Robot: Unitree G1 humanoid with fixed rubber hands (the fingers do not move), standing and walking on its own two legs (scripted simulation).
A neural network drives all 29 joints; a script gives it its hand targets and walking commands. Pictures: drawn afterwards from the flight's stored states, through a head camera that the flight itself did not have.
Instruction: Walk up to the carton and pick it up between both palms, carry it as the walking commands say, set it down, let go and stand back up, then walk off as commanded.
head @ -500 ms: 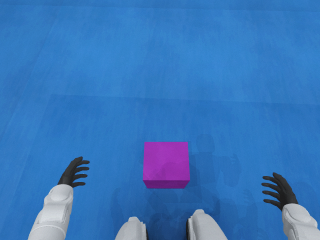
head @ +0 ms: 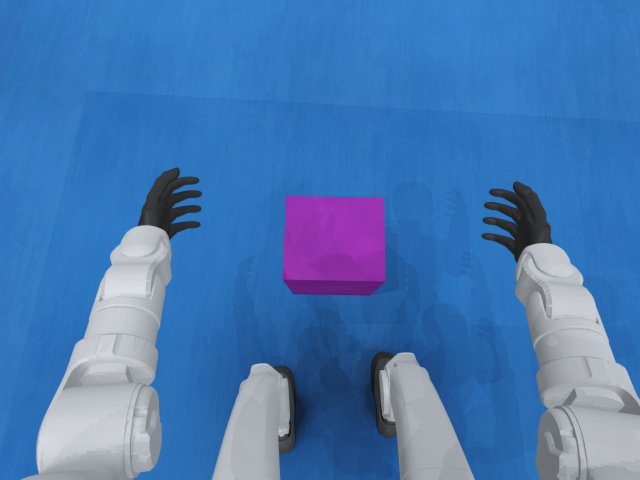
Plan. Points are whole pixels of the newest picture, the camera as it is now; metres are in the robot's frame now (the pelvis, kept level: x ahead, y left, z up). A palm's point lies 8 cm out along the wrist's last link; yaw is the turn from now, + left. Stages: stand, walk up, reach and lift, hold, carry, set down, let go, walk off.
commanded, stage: reach and lift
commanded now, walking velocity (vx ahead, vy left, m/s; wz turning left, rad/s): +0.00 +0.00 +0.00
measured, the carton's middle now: (333, 251) +0.48 -0.02 -0.54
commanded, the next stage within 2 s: none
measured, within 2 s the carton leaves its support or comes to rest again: neither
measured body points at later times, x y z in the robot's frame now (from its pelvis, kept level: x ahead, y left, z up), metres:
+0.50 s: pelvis +0.01 -0.01 -0.03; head +0.31 -0.01 +0.30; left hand +0.52 +0.18 -0.14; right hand +0.48 -0.23 -0.15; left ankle +0.06 +0.13 -0.64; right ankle +0.09 -0.14 -0.64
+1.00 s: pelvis -0.02 -0.01 -0.16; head +0.30 +0.00 +0.15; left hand +0.51 +0.18 -0.29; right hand +0.48 -0.22 -0.29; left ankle +0.06 +0.13 -0.64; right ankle +0.09 -0.14 -0.64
